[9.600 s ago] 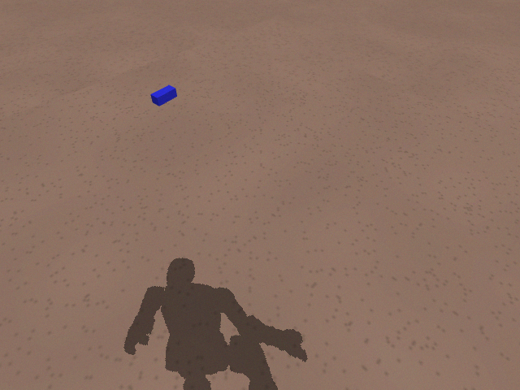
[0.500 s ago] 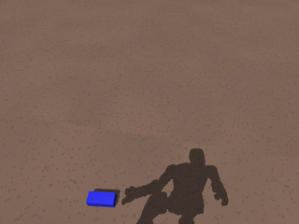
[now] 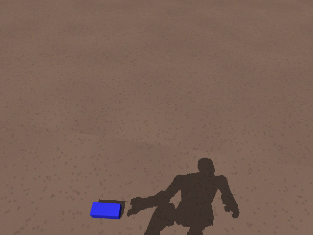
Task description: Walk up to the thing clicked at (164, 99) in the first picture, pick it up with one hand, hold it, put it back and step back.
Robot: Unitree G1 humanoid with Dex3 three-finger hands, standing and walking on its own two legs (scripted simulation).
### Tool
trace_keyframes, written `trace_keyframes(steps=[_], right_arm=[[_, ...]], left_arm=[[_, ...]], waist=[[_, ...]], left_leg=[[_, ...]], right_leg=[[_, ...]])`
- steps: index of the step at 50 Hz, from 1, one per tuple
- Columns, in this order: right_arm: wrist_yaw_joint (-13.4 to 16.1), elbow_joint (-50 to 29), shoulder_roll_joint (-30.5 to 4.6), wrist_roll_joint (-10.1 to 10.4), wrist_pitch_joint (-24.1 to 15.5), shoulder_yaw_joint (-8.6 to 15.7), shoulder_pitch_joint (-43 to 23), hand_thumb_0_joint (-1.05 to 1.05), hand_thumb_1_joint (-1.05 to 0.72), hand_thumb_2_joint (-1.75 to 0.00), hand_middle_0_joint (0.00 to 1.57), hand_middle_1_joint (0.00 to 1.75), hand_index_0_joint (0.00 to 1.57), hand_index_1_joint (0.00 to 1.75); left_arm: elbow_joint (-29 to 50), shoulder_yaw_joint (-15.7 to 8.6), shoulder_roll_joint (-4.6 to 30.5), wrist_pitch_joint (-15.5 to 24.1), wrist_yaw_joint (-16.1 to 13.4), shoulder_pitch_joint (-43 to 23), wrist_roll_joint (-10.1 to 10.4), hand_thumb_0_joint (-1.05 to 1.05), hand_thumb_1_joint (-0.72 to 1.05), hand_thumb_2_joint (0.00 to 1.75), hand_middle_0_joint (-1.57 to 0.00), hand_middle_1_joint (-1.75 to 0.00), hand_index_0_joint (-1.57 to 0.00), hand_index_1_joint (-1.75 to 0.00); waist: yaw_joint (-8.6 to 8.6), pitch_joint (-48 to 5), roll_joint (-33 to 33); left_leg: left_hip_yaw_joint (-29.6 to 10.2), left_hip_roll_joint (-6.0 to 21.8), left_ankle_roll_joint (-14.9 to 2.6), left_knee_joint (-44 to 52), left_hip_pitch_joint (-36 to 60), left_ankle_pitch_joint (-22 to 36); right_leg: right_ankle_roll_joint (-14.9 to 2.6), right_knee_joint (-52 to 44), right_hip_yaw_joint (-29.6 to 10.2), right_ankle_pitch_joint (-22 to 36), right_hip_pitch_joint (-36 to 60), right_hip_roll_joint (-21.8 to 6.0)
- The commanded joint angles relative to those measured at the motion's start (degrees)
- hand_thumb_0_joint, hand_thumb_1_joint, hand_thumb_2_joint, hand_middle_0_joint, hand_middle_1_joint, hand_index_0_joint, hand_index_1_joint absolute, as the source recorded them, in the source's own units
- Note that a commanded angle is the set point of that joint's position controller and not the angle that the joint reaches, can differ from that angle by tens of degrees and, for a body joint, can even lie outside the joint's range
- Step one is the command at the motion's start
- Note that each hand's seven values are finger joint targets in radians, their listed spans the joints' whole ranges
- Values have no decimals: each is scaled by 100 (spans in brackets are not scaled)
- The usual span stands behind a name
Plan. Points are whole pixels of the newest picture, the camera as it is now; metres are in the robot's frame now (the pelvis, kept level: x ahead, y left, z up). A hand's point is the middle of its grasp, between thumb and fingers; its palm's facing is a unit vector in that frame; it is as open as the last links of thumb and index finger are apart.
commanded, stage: stand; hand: left
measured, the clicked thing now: (106, 210) +0.38 +0.30 -0.75
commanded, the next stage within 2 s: walk up in 0.28 s
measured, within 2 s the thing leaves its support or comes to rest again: neither
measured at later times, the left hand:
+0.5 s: hand out of the picture +0.04 +0.34 -0.16, palm faces +0.00 -0.87 -0.49, open 7.4 cm
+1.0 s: hand out of the picture +0.03 +0.37 -0.18, palm faces -0.09 -0.92 -0.37, open 7.4 cm
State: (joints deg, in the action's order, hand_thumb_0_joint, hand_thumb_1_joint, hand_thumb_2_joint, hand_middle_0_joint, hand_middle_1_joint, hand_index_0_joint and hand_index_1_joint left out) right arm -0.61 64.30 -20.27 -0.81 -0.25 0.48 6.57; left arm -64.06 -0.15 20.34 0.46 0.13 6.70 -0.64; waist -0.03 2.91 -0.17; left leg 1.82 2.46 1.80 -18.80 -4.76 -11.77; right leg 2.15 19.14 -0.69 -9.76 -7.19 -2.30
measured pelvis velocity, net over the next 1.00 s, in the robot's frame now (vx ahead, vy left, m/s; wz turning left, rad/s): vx -0.06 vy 0.10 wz -0.07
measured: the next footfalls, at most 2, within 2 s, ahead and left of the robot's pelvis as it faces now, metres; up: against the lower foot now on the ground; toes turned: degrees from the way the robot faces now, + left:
left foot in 0.56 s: -0.01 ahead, +0.21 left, +0.00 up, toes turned -3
right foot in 0.98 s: -0.04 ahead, -0.03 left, +0.00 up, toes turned -2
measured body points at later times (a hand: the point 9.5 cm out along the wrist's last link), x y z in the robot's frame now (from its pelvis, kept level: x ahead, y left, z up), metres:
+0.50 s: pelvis -0.03 +0.05 -0.02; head +0.02 +0.04 +0.43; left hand +0.04 +0.38 -0.13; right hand +0.08 -0.29 -0.13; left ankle -0.04 +0.19 -0.71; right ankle +0.01 -0.14 -0.75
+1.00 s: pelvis -0.06 +0.10 -0.03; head -0.02 +0.11 +0.42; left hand +0.03 +0.41 -0.15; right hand +0.00 -0.22 -0.13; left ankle -0.03 +0.22 -0.75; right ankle -0.08 -0.02 -0.75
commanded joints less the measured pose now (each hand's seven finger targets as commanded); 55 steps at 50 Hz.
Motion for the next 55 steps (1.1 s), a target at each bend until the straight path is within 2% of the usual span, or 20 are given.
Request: trace_keyframes(steps=[1, 13, 14, 15, 16, 18, 25, 27, 28, 29, 30, 33, 37, 43, 47, 49, 50, 51, 52, 55], right_arm=[[80, -361, -1236, 28, -99, 263, -248, 0, -90, -90, 20, 30, 20, 30], [75, -356, -1224, 23, -103, 267, -183, 0, -90, -90, 20, 30, 20, 30], [-46, -714, -1840, -217, 190, 624, -349, 0, -90, -90, 20, 30, 20, 30], [-93, -896, -1535, -209, 299, 588, -377, 0, -90, -90, 20, 30, 20, 30], [-151, -1098, -1358, -203, 366, 588, -427, 0, -90, -90, 20, 30, 20, 30], [-238, -1407, -1225, -247, 518, 646, -123, 0, -90, -90, 20, 30, 20, 30], [-325, -1718, -1265, -194, 555, 898, 580, 0, -90, -90, 20, 30, 20, 30], [-276, -1492, -1302, -208, 466, 1009, 1057, 0, -90, -90, 20, 30, 20, 30], [-217, -1483, -1533, -274, 388, 1049, 1120, 0, -90, -90, 20, 30, 20, 30], [-179, -1734, -2140, -321, 306, 1096, 835, 0, -90, -90, 20, 30, 20, 30], [-162, -1827, -2545, -164, 258, 1127, 595, 0, -90, -90, 20, 30, 20, 30], [1, -1937, -1770, -106, 156, 871, 10, 0, -90, -90, 20, 30, 20, 30], [105, -1839, -1681, -67, -67, 818, 539, 0, -90, -90, 20, 30, 20, 30], [232, -1851, -1779, -23, -198, 784, 962, 0, -90, -90, 20, 30, 20, 30], [228, -2004, -1696, -37, -209, 662, 569, 0, -90, -90, 20, 30, 20, 30], [204, -1986, -1474, 14, -162, 521, 404, 0, -90, -90, 20, 30, 20, 30], [186, -2039, -1264, 61, -160, 444, 419, 0, -90, -90, 20, 30, 20, 30], [194, -2002, -1106, 81, -124, 423, 306, 0, -90, -90, 20, 30, 20, 30], [224, -1850, -1293, 53, -126, 488, 350, 0, -90, -90, 20, 30, 20, 30], [181, -1650, -1207, 70, -224, 417, 489, 0, -90, -90, 20, 30, 20, 30]], left_arm=[[322, -216, 1232, 116, -55, -143, -12, 0, 90, 90, -20, -30, -20, -30], [341, -220, 1242, 116, -60, -152, 0, 0, 90, 90, -20, -30, -20, -30], [303, -523, 1910, 158, -279, 346, 61, 0, 90, 90, -20, -30, -20, -30], [286, -608, 2126, 165, -375, 714, 53, 0, 90, 90, -20, -30, -20, -30], [373, -678, 2268, 181, -445, 810, 19, 0, 90, 90, -20, -30, -20, -30], [736, -756, 2187, 198, -536, 615, -73, 0, 90, 90, -20, -30, -20, -30], [1490, -712, 1981, 152, -468, -59, -189, 0, 90, 90, -20, -30, -20, -30], [1582, -637, 1826, 41, -408, -161, -123, 0, 90, 90, -20, -30, -20, -30], [1586, -531, 1389, -13, -398, 41, -47, 0, 90, 90, -20, -30, -20, -30], [1655, -416, 967, -55, -417, 331, -24, 0, 90, 90, -20, -30, -20, -30], [1566, -534, 1445, -78, -509, 92, -15, 0, 90, 90, -20, -30, -20, -30], [1169, -551, 1544, -68, -395, 672, 68, 0, 90, 90, -20, -30, -20, -30], [1285, -516, 1439, -59, -170, 491, -44, 0, 90, 90, -20, -30, -20, -30], [1545, -598, 1399, -140, -37, 353, -135, 0, 90, 90, -20, -30, -20, -30], [1443, -598, 1233, -115, 32, 725, -108, 0, 90, 90, -20, -30, -20, -30], [1315, -603, 1177, -24, 17, 949, -120, 0, 90, 90, -20, -30, -20, -30], [1340, -673, 1550, 61, -1, 993, -199, 0, 90, 90, -20, -30, -20, -30], [1445, -682, 1794, 83, 10, 613, -139, 0, 90, 90, -20, -30, -20, -30], [1588, -664, 1815, 87, 46, 319, -151, 0, 90, 90, -20, -30, -20, -30], [1612, -550, 1484, 102, 17, 180, -119, 0, 90, 90, -20, -30, -20, -30]], waist=[[14, -403, 30], [38, -415, 28], [-167, -20, 582], [-261, -127, 116], [-370, -196, -447], [-243, -301, -654], [146, -519, -1218], [362, -630, -857], [416, -536, 47], [259, -447, 1721], [428, -499, 1825], [-111, -185, 863], [122, -301, 726], [230, -308, 783], [-19, -408, 870], [-248, -452, 623], [-230, -534, -229], [-132, -253, -607], [-83, -79, -613], [2, 161, -743]], left_leg=[[-421, 561, -252, 314, -27, 640], [-434, 554, -257, 316, -27, 667], [-73, 211, -375, -549, -658, 936], [27, -2, -282, -1191, -1075, 640], [-179, -264, -267, -2211, -1582, -1249], [-982, 29, -342, -3876, -1984, -1928], [-636, 126, -289, -2458, -1265, -1581], [-180, -234, -310, -1141, -187, -324], [-759, 49, -426, -447, 50, -441], [-2786, 1352, -793, 212, -231, -269], [-3611, 1918, -1647, 410, -1251, -836], [-1991, 1195, -1272, -393, -742, -129], [-1934, 1385, -1341, -554, -104, 957], [-1822, 1606, -1337, -802, 98, 2318], [-1512, 1439, -1229, -920, -594, 1496], [-974, 1027, -801, -1347, -1251, 1076], [-567, 510, -453, -2068, -1831, 414], [-38, -124, -232, -2324, -1846, -1398], [-225, -90, -228, -2749, -1390, -2109], [-237, -101, -303, -2029, -1389, -1544]], right_leg=[[-269, -264, -383, 867, 73, -527], [-291, -227, -387, 861, 81, -533], [-453, 86, -571, 1588, 102, -852], [-775, -17, -1099, 1999, 355, -1314], [-1263, -150, -1791, 2528, 529, -1871], [-1789, -50, -1832, 2216, 167, -2290], [-1391, 902, -834, 1711, -632, -1597], [-1017, 1798, -436, 731, -1387, -1072], [-706, 2700, -280, -471, -1926, -324], [-435, 3828, -2, -2923, -2724, 695], [-457, 4390, -890, -3142, -2115, 540], [-422, 4873, -1034, -1914, -2455, 419], [-218, 3581, -796, -1903, -2079, 301], [-359, 2783, -411, -1934, -1694, 309], [-456, 1814, -100, -1640, -770, 261], [-611, 387, -348, -664, 274, 173], [-892, 52, -1614, -384, 685, -490], [-1479, -79, -2465, -856, -63, -1303], [-1789, 38, -2590, -714, -725, -1556], [-1373, 281, -1639, 329, -572, -1045]])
